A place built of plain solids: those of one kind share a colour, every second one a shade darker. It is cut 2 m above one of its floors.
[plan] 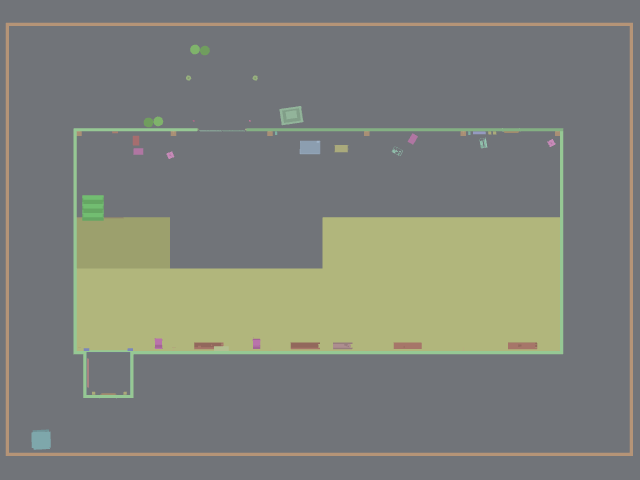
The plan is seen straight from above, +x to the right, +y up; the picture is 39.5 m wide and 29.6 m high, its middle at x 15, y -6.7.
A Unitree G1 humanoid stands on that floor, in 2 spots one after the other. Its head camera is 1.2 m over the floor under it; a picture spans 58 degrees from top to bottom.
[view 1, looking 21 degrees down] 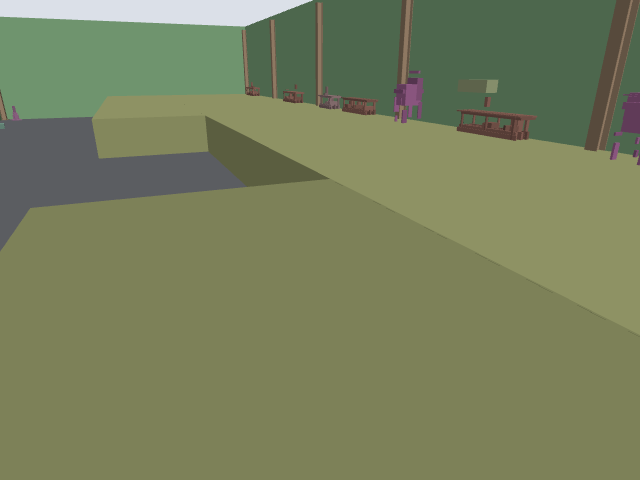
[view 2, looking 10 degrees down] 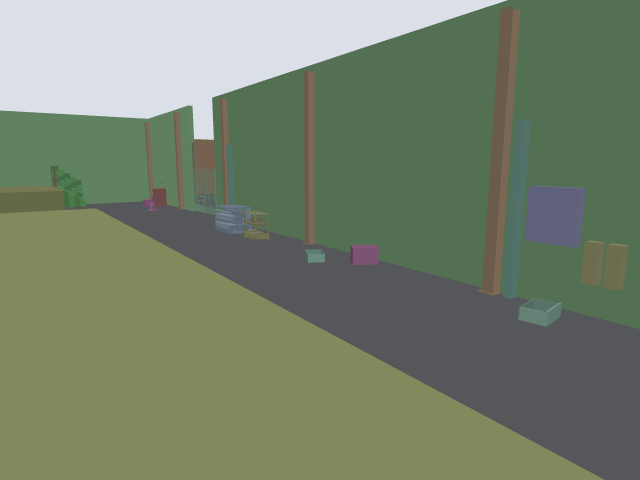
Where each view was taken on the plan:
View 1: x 1.00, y -6.30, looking -23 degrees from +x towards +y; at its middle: raised_floor_bank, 3.35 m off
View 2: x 28.30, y -7.05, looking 145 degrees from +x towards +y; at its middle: wall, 12.48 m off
